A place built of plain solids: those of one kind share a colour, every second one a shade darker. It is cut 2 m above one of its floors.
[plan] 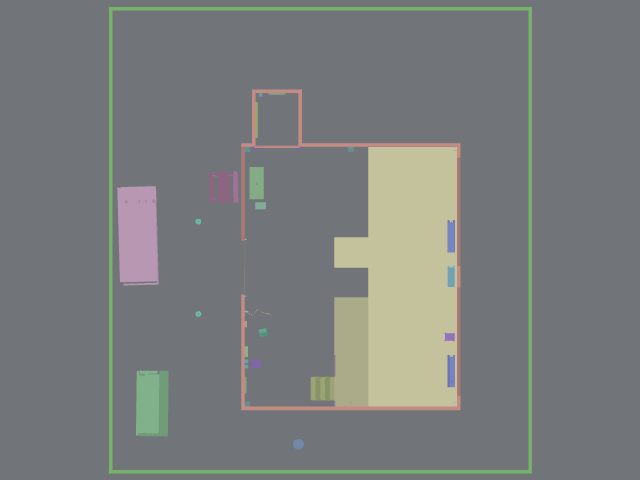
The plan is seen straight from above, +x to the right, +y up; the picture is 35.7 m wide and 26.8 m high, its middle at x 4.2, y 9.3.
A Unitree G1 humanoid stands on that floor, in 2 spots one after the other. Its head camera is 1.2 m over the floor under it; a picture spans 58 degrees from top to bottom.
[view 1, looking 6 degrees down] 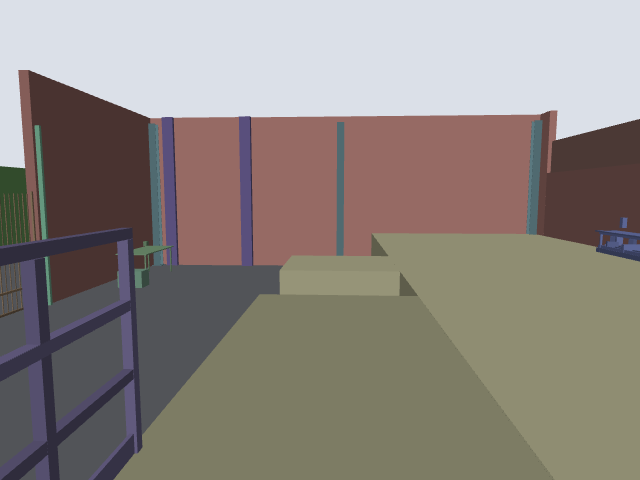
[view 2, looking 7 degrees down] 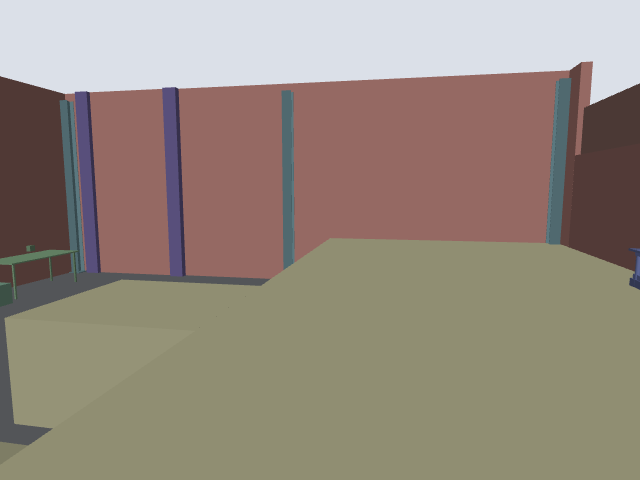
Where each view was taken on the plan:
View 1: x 6.00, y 1.00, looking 93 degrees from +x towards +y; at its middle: wall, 13.59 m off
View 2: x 8.60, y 4.50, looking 101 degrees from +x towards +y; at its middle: wall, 10.27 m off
